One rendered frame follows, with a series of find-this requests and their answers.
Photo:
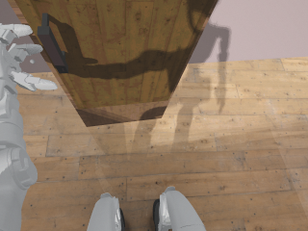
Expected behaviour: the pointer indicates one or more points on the robot left shin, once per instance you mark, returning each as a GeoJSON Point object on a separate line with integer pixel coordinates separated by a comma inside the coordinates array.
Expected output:
{"type": "Point", "coordinates": [117, 224]}

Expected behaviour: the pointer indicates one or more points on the left robot thigh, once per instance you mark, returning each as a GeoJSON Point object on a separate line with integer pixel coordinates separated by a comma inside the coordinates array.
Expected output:
{"type": "Point", "coordinates": [105, 214]}

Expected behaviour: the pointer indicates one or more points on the cupboard door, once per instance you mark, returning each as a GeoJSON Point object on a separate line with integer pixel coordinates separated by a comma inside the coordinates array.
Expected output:
{"type": "Point", "coordinates": [120, 52]}

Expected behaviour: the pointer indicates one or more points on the handle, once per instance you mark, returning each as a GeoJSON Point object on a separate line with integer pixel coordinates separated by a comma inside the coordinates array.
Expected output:
{"type": "Point", "coordinates": [51, 46]}

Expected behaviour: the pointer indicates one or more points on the robot left forearm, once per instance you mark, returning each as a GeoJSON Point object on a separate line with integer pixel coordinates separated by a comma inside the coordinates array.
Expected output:
{"type": "Point", "coordinates": [11, 121]}

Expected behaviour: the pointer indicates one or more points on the robot left hand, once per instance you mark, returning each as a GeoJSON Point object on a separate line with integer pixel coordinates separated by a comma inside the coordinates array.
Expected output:
{"type": "Point", "coordinates": [16, 55]}

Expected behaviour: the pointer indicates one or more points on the robot left upper arm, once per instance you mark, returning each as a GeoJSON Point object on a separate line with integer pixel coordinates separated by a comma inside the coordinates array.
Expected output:
{"type": "Point", "coordinates": [17, 174]}

